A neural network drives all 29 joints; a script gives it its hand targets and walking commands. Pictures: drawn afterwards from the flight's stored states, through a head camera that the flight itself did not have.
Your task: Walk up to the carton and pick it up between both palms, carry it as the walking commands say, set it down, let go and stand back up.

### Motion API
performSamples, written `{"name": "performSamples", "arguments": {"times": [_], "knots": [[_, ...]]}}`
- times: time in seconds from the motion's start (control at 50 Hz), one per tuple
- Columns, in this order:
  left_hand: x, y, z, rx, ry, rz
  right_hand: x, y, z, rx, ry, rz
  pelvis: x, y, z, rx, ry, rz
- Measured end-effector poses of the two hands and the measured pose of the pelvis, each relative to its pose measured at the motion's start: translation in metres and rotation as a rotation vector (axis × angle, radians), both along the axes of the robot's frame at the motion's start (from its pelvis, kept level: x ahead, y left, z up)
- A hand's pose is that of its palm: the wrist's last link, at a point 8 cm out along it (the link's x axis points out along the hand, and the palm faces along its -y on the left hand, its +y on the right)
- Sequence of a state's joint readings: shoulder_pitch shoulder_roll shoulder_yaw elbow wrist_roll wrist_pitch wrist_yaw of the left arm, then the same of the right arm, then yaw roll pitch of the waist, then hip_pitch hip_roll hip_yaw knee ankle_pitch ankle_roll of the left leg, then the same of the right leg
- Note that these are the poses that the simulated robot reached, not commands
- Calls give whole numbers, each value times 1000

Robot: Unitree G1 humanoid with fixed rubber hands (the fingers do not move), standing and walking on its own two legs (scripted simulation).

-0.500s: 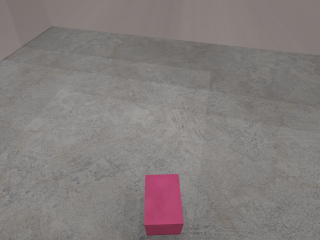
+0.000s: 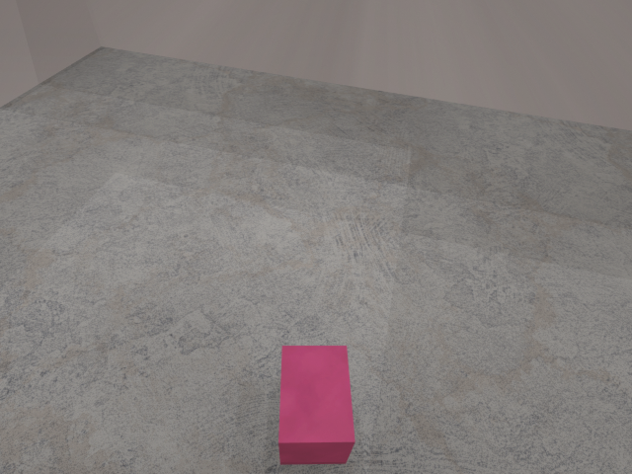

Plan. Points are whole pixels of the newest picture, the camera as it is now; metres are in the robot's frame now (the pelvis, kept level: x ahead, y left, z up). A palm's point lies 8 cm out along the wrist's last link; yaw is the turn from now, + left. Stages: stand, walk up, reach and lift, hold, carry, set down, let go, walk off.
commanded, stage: stand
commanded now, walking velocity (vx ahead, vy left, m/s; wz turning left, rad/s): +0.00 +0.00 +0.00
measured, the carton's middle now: (313, 404) +0.45 -0.03 -0.67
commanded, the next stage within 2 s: reach and lift in 0.16 s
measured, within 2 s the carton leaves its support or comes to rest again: neither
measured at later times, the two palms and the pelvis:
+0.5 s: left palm out of the picture +0.14 +0.21 -0.14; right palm out of the picture +0.14 -0.23 -0.14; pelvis +0.00 +0.00 -0.03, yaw +0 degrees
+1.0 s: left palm (176, 464) +0.20 +0.20 -0.18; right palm (449, 456) +0.21 -0.22 -0.18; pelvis -0.06 +0.00 -0.08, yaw -1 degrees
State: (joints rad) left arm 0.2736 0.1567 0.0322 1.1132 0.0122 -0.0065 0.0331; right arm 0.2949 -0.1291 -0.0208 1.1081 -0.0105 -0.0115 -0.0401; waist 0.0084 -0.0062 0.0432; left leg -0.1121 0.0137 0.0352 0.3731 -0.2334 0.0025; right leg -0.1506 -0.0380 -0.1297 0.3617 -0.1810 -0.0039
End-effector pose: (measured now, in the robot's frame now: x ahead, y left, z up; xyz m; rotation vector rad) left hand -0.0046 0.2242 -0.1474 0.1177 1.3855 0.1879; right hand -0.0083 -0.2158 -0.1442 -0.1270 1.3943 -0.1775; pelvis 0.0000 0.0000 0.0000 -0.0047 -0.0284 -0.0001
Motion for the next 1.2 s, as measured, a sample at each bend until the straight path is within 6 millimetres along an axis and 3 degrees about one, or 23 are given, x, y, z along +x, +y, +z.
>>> {"name": "performSamples", "arguments": {"times": [0.18, 0.22, 0.28, 0.32, 0.38, 0.56, 0.7, 0.9, 0.98, 1.2], "knots": [[-12, 1, 0, 0, 20, 18, 6, -4, 0, -5, -19, -1, -2, 1, -2, -2, 32, 1], [22, 5, 0, 9, -55, -5, 40, -10, -3, -9, -91, 3, -8, 2, -10, -6, 74, 7], [97, 13, 3, 28, -149, -60, 107, -17, -1, -14, -167, 52, -19, 1, -24, -5, 95, 6], [136, 14, 10, 35, -157, -80, 143, -20, 6, -20, -173, 64, -22, 0, -29, -6, 115, -1], [163, 9, 17, 24, -125, -94, 166, -20, 13, -9, -136, 68, -18, -2, -30, -4, 150, -6], [140, -16, -1, -41, -84, -62, 145, -8, -1, 16, -92, 89, -5, -5, -32, 7, 246, -11], [159, -13, -20, -19, -209, -94, 168, -6, -23, 20, -222, 97, -19, -5, -56, 14, 340, -8], [177, -24, -31, -34, -295, -73, 192, -5, -33, 26, -307, 103, -48, -4, -76, 15, 327, -12], [195, -26, -36, -32, -325, -65, 212, -3, -37, 25, -333, 113, -61, -4, -83, 15, 318, -11], [270, -39, -41, -24, -435, -43, 289, 6, -46, 32, -433, 109, -83, -6, -97, 21, 404, -4]]}}
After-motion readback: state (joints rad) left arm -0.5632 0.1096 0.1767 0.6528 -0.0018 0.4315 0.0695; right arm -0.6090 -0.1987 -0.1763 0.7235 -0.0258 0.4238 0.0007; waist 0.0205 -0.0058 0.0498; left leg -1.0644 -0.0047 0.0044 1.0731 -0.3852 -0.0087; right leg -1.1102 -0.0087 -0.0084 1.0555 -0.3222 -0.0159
